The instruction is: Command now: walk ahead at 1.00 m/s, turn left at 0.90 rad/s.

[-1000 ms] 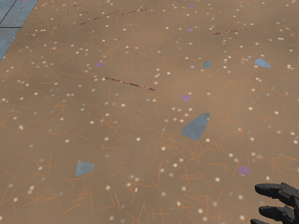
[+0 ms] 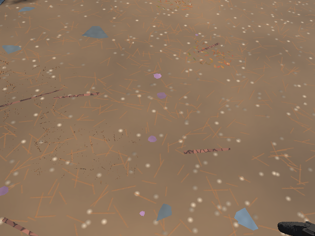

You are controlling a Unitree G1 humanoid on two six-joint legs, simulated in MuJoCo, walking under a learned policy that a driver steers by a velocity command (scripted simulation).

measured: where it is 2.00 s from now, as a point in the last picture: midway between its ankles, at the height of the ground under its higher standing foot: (177, 46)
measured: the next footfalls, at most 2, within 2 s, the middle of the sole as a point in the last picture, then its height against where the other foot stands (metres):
left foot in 0.02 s outside the picture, level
right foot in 0.48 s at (169, 192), level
